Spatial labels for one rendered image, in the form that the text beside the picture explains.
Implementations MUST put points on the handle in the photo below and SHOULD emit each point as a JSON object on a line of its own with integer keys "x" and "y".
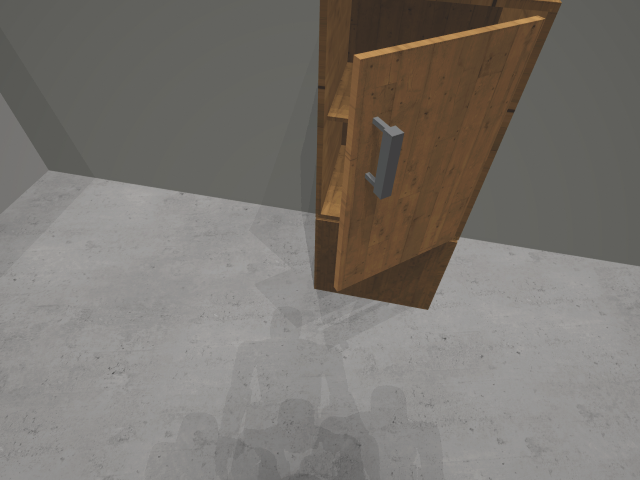
{"x": 391, "y": 144}

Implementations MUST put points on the cupboard door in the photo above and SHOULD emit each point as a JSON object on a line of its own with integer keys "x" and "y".
{"x": 449, "y": 95}

